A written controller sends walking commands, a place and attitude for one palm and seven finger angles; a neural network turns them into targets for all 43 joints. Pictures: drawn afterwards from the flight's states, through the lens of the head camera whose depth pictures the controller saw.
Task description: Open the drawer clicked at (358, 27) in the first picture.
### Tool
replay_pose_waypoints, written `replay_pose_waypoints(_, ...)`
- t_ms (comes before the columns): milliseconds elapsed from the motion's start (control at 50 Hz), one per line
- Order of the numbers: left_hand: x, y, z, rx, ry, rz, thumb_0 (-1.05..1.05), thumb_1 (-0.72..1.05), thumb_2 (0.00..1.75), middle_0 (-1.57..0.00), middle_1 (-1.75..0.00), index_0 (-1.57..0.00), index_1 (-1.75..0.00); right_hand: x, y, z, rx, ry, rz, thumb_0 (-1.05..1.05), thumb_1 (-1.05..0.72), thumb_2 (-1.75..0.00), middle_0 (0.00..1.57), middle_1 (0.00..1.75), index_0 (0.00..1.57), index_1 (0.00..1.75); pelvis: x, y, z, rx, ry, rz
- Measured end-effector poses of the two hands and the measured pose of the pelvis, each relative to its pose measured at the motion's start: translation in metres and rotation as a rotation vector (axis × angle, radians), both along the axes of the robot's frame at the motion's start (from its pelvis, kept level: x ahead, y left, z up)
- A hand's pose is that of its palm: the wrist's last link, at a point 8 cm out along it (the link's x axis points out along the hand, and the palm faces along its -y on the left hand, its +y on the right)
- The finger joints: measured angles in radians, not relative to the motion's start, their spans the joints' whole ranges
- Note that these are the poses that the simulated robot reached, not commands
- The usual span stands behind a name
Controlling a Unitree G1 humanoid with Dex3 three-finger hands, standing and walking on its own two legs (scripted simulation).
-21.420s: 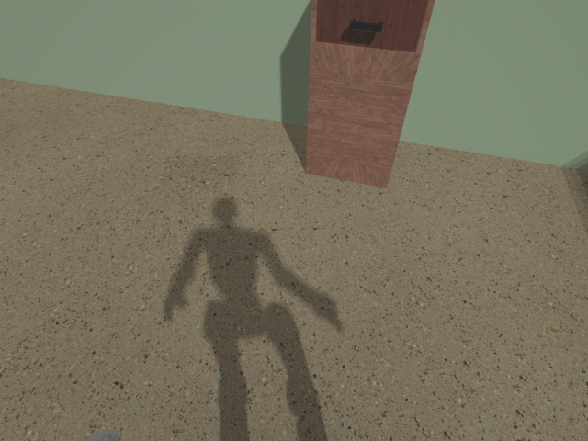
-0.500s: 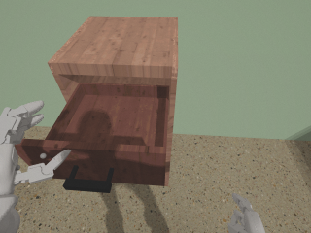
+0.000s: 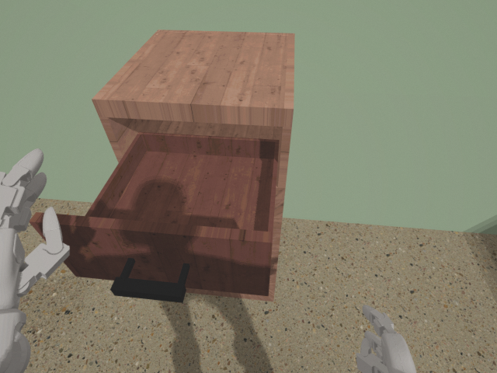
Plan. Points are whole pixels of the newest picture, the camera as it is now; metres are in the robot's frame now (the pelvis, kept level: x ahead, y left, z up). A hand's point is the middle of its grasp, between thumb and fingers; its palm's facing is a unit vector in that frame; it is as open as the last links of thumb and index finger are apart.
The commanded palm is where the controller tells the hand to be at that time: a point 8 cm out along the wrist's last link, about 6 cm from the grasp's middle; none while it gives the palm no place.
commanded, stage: step back with the hand held close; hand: left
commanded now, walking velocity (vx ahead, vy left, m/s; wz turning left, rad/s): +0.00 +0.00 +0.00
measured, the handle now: (153, 278) +0.25 +0.21 +0.01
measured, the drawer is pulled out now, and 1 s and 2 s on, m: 0.30 0.30 0.30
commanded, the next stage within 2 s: stop stepping back and stand still in 1.56 s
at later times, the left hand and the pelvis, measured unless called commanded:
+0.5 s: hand (38, 295) +0.14 +0.25 +0.18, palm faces +0.39 -0.75 -0.53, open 7.5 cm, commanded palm +0.07 +0.29 +0.20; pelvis -0.06 +0.01 -0.01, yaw +0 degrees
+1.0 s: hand (9, 341) +0.09 +0.24 +0.18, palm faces +0.46 -0.74 -0.49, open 7.5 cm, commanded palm +0.02 +0.28 +0.20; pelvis -0.10 +0.00 -0.02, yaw +1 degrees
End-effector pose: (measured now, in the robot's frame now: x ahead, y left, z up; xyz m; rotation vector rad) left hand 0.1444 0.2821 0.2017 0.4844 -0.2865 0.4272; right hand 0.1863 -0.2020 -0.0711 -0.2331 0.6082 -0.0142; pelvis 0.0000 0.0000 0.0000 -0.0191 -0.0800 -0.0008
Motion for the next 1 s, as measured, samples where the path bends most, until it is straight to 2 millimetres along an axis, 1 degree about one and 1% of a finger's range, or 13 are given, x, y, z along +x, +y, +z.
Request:
replay_pose_waypoints(80,-0.002,-0.003,0.002,0.018,-0.005,-0.012,0.01,0.87,0.89,-0.21,-0.31,-0.21,-0.30,-0.006,-0.006,-0.001,0.000,0.011,-0.017,0.01,-0.91,-0.90,0.21,0.30,0.20,0.30,-0.003,-0.002,0.000,-0.002,0.018,0.003)
replay_pose_waypoints(200,-0.002,-0.007,0.003,0.086,0.030,-0.064,0.01,0.88,0.90,-0.21,-0.30,-0.21,-0.30,-0.019,-0.023,-0.002,-0.026,0.044,-0.082,0.01,-0.91,-0.90,0.21,0.30,0.20,0.30,-0.016,-0.001,-0.002,0.000,0.084,0.004)
replay_pose_waypoints(260,-0.007,-0.009,0.001,0.115,0.069,-0.094,0.01,0.88,0.90,-0.21,-0.30,-0.21,-0.30,-0.029,-0.031,-0.004,-0.037,0.058,-0.122,0.01,-0.91,-0.90,0.21,0.30,0.20,0.30,-0.022,0.003,-0.003,0.005,0.100,0.001)
replay_pose_waypoints(320,-0.015,-0.007,-0.001,0.140,0.095,-0.107,0.01,0.88,0.90,-0.21,-0.30,-0.21,-0.30,-0.040,-0.035,-0.006,-0.044,0.072,-0.155,0.01,-0.91,-0.90,0.21,0.30,0.20,0.30,-0.030,0.006,-0.004,0.011,0.105,-0.001)
replay_pose_waypoints(460,-0.040,0.003,-0.002,0.161,0.077,-0.071,0.01,0.88,0.90,-0.21,-0.30,-0.21,-0.30,-0.067,-0.032,-0.011,-0.054,0.086,-0.162,0.01,-0.91,-0.90,0.21,0.30,0.20,0.30,-0.052,0.008,-0.009,0.023,0.101,-0.001)
replay_pose_waypoints(600,-0.065,-0.002,-0.004,0.141,-0.007,-0.051,0.01,0.88,0.90,-0.21,-0.30,-0.21,-0.30,-0.093,-0.025,-0.015,-0.051,0.070,-0.134,0.01,-0.91,-0.90,0.21,0.30,0.20,0.30,-0.072,0.005,-0.016,0.025,0.099,0.002)
replay_pose_waypoints(780,-0.080,-0.001,0.001,0.145,-0.083,-0.057,0.01,0.88,0.90,-0.21,-0.30,-0.21,-0.30,-0.123,-0.028,-0.017,-0.059,0.077,-0.146,0.01,-0.90,-0.90,0.21,0.30,0.20,0.30,-0.090,0.005,-0.017,0.019,0.098,0.004)
replay_pose_waypoints(880,-0.086,-0.001,0.000,0.157,-0.085,-0.064,0.01,0.88,0.90,-0.21,-0.30,-0.21,-0.30,-0.134,-0.033,-0.016,-0.069,0.075,-0.154,0.01,-0.90,-0.90,0.21,0.30,0.20,0.30,-0.097,0.005,-0.018,0.020,0.097,0.011)
replay_pose_waypoints(1000,-0.097,-0.005,-0.001,0.191,-0.096,-0.057,0.01,0.88,0.90,-0.21,-0.30,-0.21,-0.30,-0.137,-0.038,-0.020,-0.084,0.066,-0.134,0.01,-0.90,-0.90,0.21,0.30,0.20,0.30,-0.103,0.001,-0.024,0.027,0.095,0.021)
